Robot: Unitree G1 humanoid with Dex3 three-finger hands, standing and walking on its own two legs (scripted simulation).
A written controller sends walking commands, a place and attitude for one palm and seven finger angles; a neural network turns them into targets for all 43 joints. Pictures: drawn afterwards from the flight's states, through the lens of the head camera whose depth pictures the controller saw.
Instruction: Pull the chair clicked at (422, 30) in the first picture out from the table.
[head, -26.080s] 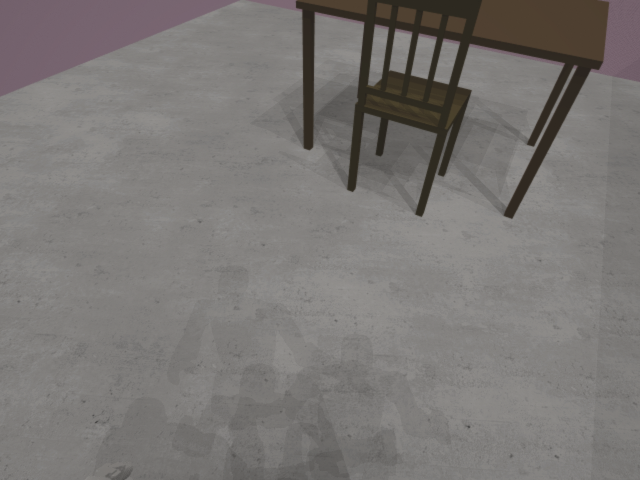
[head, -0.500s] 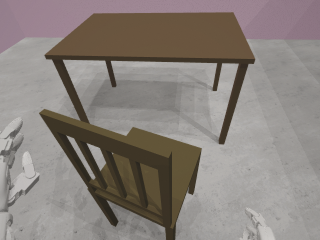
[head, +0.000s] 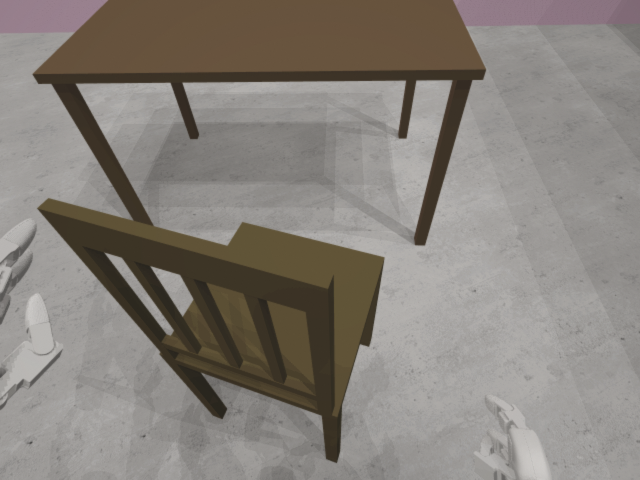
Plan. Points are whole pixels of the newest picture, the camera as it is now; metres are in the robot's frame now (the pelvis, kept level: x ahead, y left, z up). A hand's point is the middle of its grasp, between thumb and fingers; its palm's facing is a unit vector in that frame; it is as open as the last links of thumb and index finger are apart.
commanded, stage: step back with the hand held close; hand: left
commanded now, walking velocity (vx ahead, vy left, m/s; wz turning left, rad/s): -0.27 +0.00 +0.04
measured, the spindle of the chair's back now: (217, 325) +0.34 +0.19 -0.07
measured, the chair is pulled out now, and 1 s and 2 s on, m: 0.53 0.53 0.53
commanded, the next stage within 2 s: stop stepping back and stand still in 1.42 s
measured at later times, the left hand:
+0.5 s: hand out of the picture +0.13 +0.26 +0.17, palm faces +0.47 -0.73 -0.50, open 7.4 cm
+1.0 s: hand out of the picture +0.11 +0.27 +0.18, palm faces +0.54 -0.65 -0.54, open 7.4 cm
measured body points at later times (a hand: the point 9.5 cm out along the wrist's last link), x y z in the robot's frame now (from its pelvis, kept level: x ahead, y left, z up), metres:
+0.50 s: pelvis -0.06 -0.01 -0.01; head -0.05 +0.00 +0.44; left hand +0.10 +0.30 +0.19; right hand +0.10 -0.25 -0.09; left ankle -0.05 +0.11 -0.74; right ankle +0.07 -0.14 -0.73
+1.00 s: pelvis -0.06 -0.01 -0.02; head -0.04 +0.01 +0.43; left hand +0.08 +0.31 +0.20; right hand +0.12 -0.23 -0.10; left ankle -0.05 +0.11 -0.74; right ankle -0.03 -0.14 -0.73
